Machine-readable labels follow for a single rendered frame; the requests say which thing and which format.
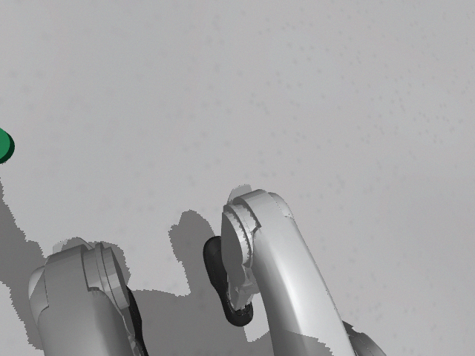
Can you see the tin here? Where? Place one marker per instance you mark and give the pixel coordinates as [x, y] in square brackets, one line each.
[7, 146]

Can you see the right robot hand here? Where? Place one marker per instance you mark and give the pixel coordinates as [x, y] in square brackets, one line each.
[362, 344]

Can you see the left robot foot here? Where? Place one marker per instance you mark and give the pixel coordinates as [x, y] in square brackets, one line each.
[137, 323]

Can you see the right robot foot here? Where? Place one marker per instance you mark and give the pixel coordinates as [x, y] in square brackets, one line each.
[218, 278]

